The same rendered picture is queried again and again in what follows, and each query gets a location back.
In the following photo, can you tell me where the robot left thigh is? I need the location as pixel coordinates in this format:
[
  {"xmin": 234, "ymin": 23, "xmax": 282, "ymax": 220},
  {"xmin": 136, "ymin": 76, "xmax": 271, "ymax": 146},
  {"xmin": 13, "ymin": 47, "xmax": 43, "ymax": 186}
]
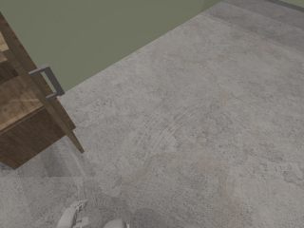
[{"xmin": 104, "ymin": 218, "xmax": 130, "ymax": 228}]

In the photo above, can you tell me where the left robot hand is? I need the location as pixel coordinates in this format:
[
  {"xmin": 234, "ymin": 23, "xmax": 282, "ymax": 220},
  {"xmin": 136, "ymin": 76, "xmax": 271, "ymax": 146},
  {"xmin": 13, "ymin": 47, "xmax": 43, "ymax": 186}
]
[{"xmin": 56, "ymin": 199, "xmax": 91, "ymax": 228}]

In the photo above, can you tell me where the handle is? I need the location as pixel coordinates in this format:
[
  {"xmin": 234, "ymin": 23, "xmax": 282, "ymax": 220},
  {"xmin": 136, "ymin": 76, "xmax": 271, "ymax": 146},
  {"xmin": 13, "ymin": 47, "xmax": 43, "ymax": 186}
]
[{"xmin": 28, "ymin": 63, "xmax": 65, "ymax": 100}]

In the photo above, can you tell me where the cupboard door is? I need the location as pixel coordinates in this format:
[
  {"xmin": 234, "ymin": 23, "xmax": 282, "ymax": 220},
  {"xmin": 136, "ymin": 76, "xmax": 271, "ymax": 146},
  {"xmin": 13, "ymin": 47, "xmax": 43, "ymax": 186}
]
[{"xmin": 0, "ymin": 20, "xmax": 85, "ymax": 154}]

